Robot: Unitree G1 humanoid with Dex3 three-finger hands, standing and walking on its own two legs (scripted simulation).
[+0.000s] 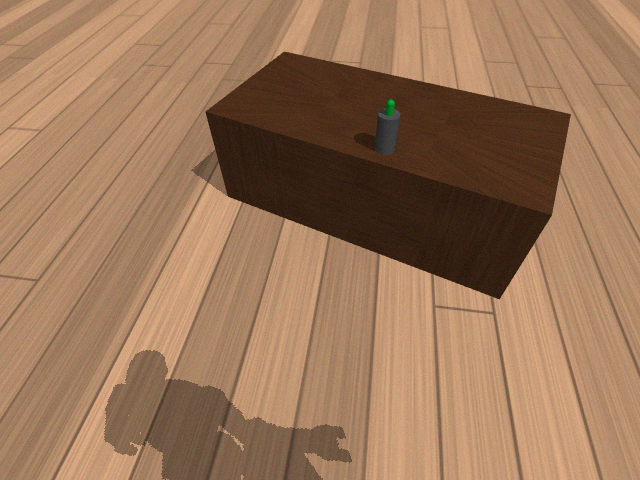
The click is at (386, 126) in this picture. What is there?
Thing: necked bottle
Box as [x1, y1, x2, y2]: [374, 99, 399, 154]
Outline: 391,99 387,101 386,107 378,112 374,148 377,152 383,154 390,153 394,150 399,120 399,112 393,108 394,102
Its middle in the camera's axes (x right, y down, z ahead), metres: +0.23 -0.37 +1.26
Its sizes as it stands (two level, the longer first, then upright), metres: 0.070 0.070 0.181
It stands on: a support 0.45 m high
